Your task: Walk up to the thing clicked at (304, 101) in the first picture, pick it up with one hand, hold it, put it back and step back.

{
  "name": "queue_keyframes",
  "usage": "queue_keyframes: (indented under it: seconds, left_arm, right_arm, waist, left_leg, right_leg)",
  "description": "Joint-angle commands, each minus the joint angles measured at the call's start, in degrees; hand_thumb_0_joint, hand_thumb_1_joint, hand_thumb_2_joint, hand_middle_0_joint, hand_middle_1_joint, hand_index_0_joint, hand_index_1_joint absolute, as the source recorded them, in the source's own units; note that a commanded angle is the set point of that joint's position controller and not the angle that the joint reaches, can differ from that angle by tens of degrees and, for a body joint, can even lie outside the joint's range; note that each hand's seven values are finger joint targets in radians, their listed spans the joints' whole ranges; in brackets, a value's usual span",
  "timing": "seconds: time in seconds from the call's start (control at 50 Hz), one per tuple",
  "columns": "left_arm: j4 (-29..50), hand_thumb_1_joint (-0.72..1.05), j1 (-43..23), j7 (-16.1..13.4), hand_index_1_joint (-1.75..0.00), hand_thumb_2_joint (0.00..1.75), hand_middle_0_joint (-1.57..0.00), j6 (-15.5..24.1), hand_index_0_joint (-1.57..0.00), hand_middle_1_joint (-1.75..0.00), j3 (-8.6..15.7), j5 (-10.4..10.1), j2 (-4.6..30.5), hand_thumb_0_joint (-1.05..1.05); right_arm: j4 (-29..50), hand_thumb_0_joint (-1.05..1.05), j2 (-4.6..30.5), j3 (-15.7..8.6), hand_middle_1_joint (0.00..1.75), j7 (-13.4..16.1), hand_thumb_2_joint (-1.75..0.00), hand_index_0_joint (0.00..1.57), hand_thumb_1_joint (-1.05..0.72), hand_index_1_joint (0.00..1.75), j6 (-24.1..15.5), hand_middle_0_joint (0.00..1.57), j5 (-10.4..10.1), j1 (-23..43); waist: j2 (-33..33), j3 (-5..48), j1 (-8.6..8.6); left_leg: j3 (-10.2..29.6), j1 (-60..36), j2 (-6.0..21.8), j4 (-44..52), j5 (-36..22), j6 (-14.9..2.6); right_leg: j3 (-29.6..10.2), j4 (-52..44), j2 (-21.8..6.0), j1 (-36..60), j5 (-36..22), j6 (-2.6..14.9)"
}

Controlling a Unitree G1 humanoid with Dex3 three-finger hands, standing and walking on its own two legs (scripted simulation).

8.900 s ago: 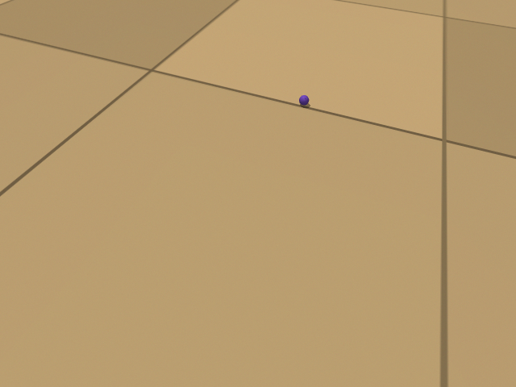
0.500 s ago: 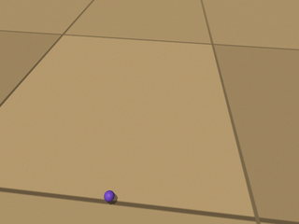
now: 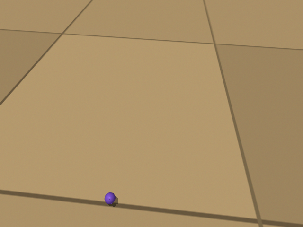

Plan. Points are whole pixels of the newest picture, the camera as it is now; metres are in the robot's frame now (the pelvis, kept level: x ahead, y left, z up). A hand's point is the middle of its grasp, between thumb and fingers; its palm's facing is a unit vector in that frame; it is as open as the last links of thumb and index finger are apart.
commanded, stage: stand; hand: left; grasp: from above
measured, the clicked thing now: (109, 198) +0.42 +0.25 -0.75
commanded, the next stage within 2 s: rise first in 0.56 s
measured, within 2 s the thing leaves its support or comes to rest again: neither
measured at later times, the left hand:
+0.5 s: hand out of the picture +0.08 +0.26 -0.16, palm faces -0.03 -0.94 -0.34, open 7.4 cm
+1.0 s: hand out of the picture +0.15 +0.26 -0.18, palm faces -0.07 -0.92 -0.37, open 10.6 cm
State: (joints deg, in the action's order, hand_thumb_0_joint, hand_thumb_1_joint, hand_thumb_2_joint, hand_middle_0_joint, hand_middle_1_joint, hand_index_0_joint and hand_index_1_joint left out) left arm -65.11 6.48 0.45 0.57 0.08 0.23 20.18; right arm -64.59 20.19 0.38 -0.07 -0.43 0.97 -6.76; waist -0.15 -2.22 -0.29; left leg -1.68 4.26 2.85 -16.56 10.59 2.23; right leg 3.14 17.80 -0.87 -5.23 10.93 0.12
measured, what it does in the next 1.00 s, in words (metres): stands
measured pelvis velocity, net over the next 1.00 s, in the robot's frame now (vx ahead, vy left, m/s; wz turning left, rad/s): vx -0.01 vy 0.01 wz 0.00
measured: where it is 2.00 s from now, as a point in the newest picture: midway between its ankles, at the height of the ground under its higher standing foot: outside the picture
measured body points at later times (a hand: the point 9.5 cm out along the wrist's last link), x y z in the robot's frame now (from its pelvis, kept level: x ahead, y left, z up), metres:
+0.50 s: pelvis +0.00 +0.00 +0.00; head +0.01 +0.00 +0.45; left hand +0.08 +0.30 -0.13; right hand +0.07 -0.30 -0.13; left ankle -0.02 +0.14 -0.75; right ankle -0.01 -0.11 -0.75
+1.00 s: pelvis -0.01 +0.01 -0.03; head +0.05 +0.02 +0.42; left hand +0.15 +0.31 -0.15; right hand +0.08 -0.25 -0.15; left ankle -0.02 +0.14 -0.75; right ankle -0.01 -0.11 -0.75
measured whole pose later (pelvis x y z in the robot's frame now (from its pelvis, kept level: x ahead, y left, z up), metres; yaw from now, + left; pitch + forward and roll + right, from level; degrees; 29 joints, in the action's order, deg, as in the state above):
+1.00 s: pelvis -0.01 +0.01 -0.03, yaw +0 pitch +8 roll +0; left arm -53.2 0.2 0.3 -3.5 7.6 8.4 18.4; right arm -41.9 13.6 -1.7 1.0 -1.9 -1.4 -14.2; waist 0.7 0.7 -2.0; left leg -1.3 26.7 2.4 -37.2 18.7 1.2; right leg 2.7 36.9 -2.0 -27.0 18.2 -0.4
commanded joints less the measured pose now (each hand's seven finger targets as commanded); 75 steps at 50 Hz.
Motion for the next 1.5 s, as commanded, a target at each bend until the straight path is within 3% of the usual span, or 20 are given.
queue_keyframes:
  seconds: [0.0, 0.3, 0.62, 0.64, 0.66, 0.68, 0.7, 0.76, 0.78, 0.82, 0.86, 0.92, 0.96, 1.02, 1.08, 1.26, 1.32, 1.36, 1.44, 1.48]
  left_arm:
    - [2.9, 0.9, -1.9, -1.0, -0.3, 0.9, -0.2, 1.4, -0.2, -0.3, 2.2, 0.2, 12.2, 0.0]
    - [3.1, 0.9, -1.8, -1.1, -0.3, 0.9, -0.2, 1.4, -0.2, -0.3, 2.3, 0.3, 12.5, 0.0]
    - [3.1, 0.9, -1.5, -1.2, -0.3, 0.9, -0.2, 1.5, -0.2, -0.3, 2.3, 0.2, 12.4, 0.0]
    - [3.2, 0.82, -1.6, -1.2, -0.38, 0.95, -0.19, 1.5, -0.18, -0.38, 2.3, 0.2, 12.4, 0.0]
    - [23.3, 0.76, -21.7, -2.0, -0.46, 0.93, -0.22, 6.3, -0.18, -0.45, 2.3, -2.8, 2.2, 0.0]
    - [18.0, 0.68, -25.8, -2.2, -0.54, 0.94, -0.2, 5.2, -0.16, -0.53, 3.3, -2.3, 5.3, 0.0]
    - [9.0, 0.6, -14.4, -2.2, -0.62, 0.94, -0.19, 3.2, -0.17, -0.61, 7.0, -0.9, 11.3, 0.0]
    - [6.1, 0.36, -17.1, 0.1, -0.81, 0.93, -0.16, 2.3, -0.16, -0.82, 9.8, 3.3, 14.0, 0.0]
    - [2.9, 0.28, -10.5, 0.6, -0.88, 0.93, -0.15, 1.6, -0.16, -0.89, 10.7, 5.4, 13.1, 0.0]
    - [6.1, 0.12, -5.0, 1.0, -0.95, 0.95, -0.11, 1.1, -0.13, -0.97, 11.3, 7.3, 11.7, 0.0]
    - [10.9, -0.04, -4.0, -0.2, -0.99, 0.95, -0.11, -0.4, -0.13, -1.01, 11.2, 7.8, 10.6, 0.0]
    - [15.3, -0.28, -3.9, -1.3, -1.03, 0.98, -0.09, -4.0, -0.1, -1.04, 10.2, 8.7, 8.7, 0.0]
    - [18.8, -0.44, -6.9, -2.0, -1.05, 0.99, -0.09, -4.8, -0.09, -1.05, 10.4, 9.7, 9.5, 0.0]
    - [22.6, -0.57, -5.4, -2.4, -1.08, 1.01, -0.09, -5.0, -0.08, -1.07, 9.9, 10.5, 7.1, 0.0]
    - [27.8, -0.58, -3.2, -3.0, -1.09, 1.0, -0.08, -4.7, -0.08, -1.09, 11.2, 11.8, 7.8, 0.0]
    - [40.3, -0.58, 7.0, -3.2, -1.07, 1.01, -0.09, -8.4, -0.08, -1.06, 9.7, 15.9, 6.2, 0.0]
    - [45.2, -0.58, 7.0, -3.4, -1.07, 1.01, -0.08, -9.2, -0.08, -1.06, 9.2, 16.7, 6.1, 0.0]
    - [44.2, -0.56, 4.7, -3.7, -1.07, 0.98, -0.09, -9.3, -0.09, -1.07, 8.6, 17.8, 6.1, 0.0]
    - [40.1, -0.57, -2.0, -4.4, -1.06, 1.0, -0.09, -6.8, -0.08, -1.05, 9.0, 22.0, 7.4, 0.0]
    - [39.3, -0.55, -3.9, -4.7, -1.06, 1.01, -0.08, -4.6, -0.07, -1.05, 8.3, 24.8, 7.9, 0.0]
  right_arm:
    - [3.1, 0.0, 11.9, -2.2, 0.3, 0.6, -0.9, 0.2, -0.9, 0.3, -1.2, 0.2, -0.4, 2.0]
    - [3.0, 0.0, 11.7, -2.3, 0.3, 0.6, -0.9, 0.2, -0.9, 0.3, -1.1, 0.2, -0.3, 2.2]
    - [3.2, 0.0, 11.8, -2.3, 0.3, 0.6, -0.9, 0.2, -0.9, 0.3, -1.2, 0.2, -0.5, 1.9]
    - [3.2, 0.0, 11.8, -2.4, 0.3, 0.6, -0.9, 0.2, -0.89, 0.3, -1.2, 0.2, -0.4, 2.1]
    - [18.6, 0.0, 2.3, -0.3, 0.3, 1.8, -0.91, 0.2, -0.94, 0.3, -3.6, 0.2, -4.4, 0.7]
    - [15.4, 0.0, 3.8, -0.5, 0.3, 2.4, -0.9, 0.2, -0.91, 0.3, -3.4, 0.2, -4.6, -2.5]
    - [15.7, 0.0, 5.9, -1.8, 0.3, 2.9, -0.9, 0.2, -0.9, 0.3, -2.7, 0.2, -4.7, -4.3]
    - [19.7, 0.0, 5.4, -4.0, 0.3, 2.9, -0.9, 0.2, -0.9, 0.3, -3.1, 0.2, -2.9, -5.6]
    - [20.0, 0.0, 4.9, -4.5, 0.3, 2.6, -0.9, 0.2, -0.9, 0.3, -3.2, 0.2, -2.3, -7.6]
    - [23.8, 0.0, 4.5, -5.3, 0.3, 2.0, -0.9, 0.2, -0.9, 0.3, -3.3, 0.2, -2.3, -8.2]
    - [26.3, 0.0, 4.1, -5.5, 0.3, 2.0, -0.9, 0.2, -0.89, 0.3, -3.5, 0.2, -2.5, -7.8]
    - [29.4, 0.0, 3.7, -5.8, 0.3, 1.5, -0.9, 0.2, -0.9, 0.3, -3.5, 0.2, -2.9, -6.8]
    - [31.3, 0.0, 3.5, -5.7, 0.3, 1.3, -0.9, 0.2, -0.9, 0.3, -3.9, 0.2, -2.7, -6.2]
    - [32.4, 0.0, 2.7, -5.7, 0.3, 1.0, -0.9, 0.2, -0.89, 0.3, -5.0, 0.2, -2.3, -7.2]
    - [33.6, 0.0, 2.3, -6.0, 0.3, 1.1, -0.9, 0.2, -0.9, 0.3, -6.3, 0.2, -1.9, -7.6]
    - [36.9, 0.0, 1.8, -6.4, 0.3, 1.4, -0.9, 0.2, -0.88, 0.3, -7.9, 0.2, -1.6, -6.9]
    - [38.6, 0.0, 1.7, -6.2, 0.3, 1.3, -0.9, 0.2, -0.88, 0.3, -8.6, 0.2, -1.6, -5.5]
    - [38.0, 0.0, 2.0, -6.1, 0.3, 1.1, -0.9, 0.2, -0.9, 0.3, -9.1, 0.2, -1.3, -5.5]
    - [38.4, 0.0, 2.1, -5.8, 0.3, 0.7, -0.9, 0.2, -0.88, 0.3, -10.7, 0.2, -0.9, -3.9]
    - [38.6, 0.0, 2.7, -6.0, 0.3, 0.3, -0.89, 0.2, -0.85, 0.3, -11.4, 0.2, -0.9, -3.3]
  waist:
    - [-0.3, 3.2, 0.3]
    - [0.3, 3.3, 0.3]
    - [0.2, 3.8, 0.31]
    - [0.3, 3.7, 0.35]
    - [-0.7, -2.4, -6.52]
    - [0.5, 0.8, -4.48]
    - [1.1, -0.5, -2.45]
    - [3.8, 8.3, -1.46]
    - [2.1, 10.6, -0.05]
    - [-1.2, 15.5, 2.19]
    - [-1.9, 16.3, 2.19]
    - [-1.5, 14.3, 0.47]
    - [-0.2, 14.1, -0.2]
    - [-0.3, 15.6, -0.55]
    - [-1.9, 18.8, -0.22]
    - [-3.9, 22.2, -0.88]
    - [-4.9, 22.4, -1.07]
    - [-4.3, 21.8, -2.54]
    - [-4.6, 21.7, -3.21]
    - [-5.1, 24.5, -2.63]
  left_leg:
    - [4.3, -0.3, 5.7, 1.6, -9.8, -2.64]
    - [4.4, -0.2, 5.8, 2.0, -9.2, -2.67]
    - [4.1, -1.3, 6.0, 1.7, -12.7, -2.84]
    - [4.0, -1.2, 6.0, 1.7, -11.9, -2.86]
    - [-2.3, 7.3, -3.3, -2.6, -2.7, -3.04]
    - [-1.9, 7.3, -3.4, -3.3, -1.9, -3.36]
    - [-1.9, 8.8, -3.3, -3.8, -1.2, -3.17]
    - [-1.1, 12.7, -3.6, -10.9, -3.6, -3.53]
    - [-1.0, 14.8, -4.0, -12.8, -5.2, -3.17]
    - [-1.0, 16.1, -4.6, -15.4, -7.5, -2.52]
    - [-0.7, 15.9, -4.4, -15.5, -8.2, -2.14]
    - [-0.1, 18.1, -3.7, -17.2, -6.8, -2.05]
    - [0.2, 21.2, -3.3, -20.2, -4.2, -2.24]
    - [0.5, 24.9, -3.0, -25.1, -2.0, -2.16]
    - [0.7, 28.2, -2.8, -30.0, -1.8, -2.15]
    - [2.6, 33.8, -1.7, -37.0, -2.0, -1.85]
    - [3.2, 35.9, -1.4, -39.1, -1.5, -1.84]
    - [3.8, 38.8, -1.2, -41.5, -0.1, -1.86]
    - [3.6, 48.3, -1.7, -49.5, 5.5, -2.1]
    - [4.2, 52.0, -1.9, -52.9, 8.0, -1.89]
  right_leg:
    - [-6.1, -2.9, -7.5, 0.1, -12.0, 0.84]
    - [-6.1, -2.9, -7.4, 0.2, -11.1, 0.9]
    - [-6.0, -2.5, -7.6, 1.4, -15.2, 0.99]
    - [-5.9, -2.5, -7.5, 1.1, -14.3, 0.91]
    - [-2.2, 0.4, -0.1, -11.4, -7.4, 0.02]
    - [-1.7, 0.7, -0.3, -8.5, -5.5, -0.11]
    - [-1.1, 0.9, 0.1, -8.6, -3.0, 0.34]
    - [-1.3, 7.6, -0.4, -10.0, -5.8, 0.21]
    - [-1.3, 10.1, -0.6, -10.0, -7.2, 0.51]
    - [-1.5, 13.2, -0.3, -9.7, -8.3, 0.99]
    - [-1.1, 13.7, 0.1, -10.2, -8.5, 1.0]
    - [-0.5, 15.3, 0.9, -14.9, -6.1, 1.0]
    - [-0.3, 17.7, 1.0, -18.2, -3.4, 0.88]
    - [-0.3, 22.5, 0.9, -23.1, -0.8, 0.92]
    - [-0.7, 27.7, 0.6, -26.8, -0.7, 0.91]
    - [-0.4, 35.7, 0.9, -34.9, 1.1, 0.99]
    - [-0.4, 38.4, 0.8, -38.7, 2.2, 1.13]
    - [-0.2, 40.9, 0.9, -42.0, 3.5, 1.07]
    - [-0.6, 48.9, 0.6, -52.2, 7.5, 1.23]
    - [-0.8, 53.3, 0.3, -56.6, 9.5, 1.26]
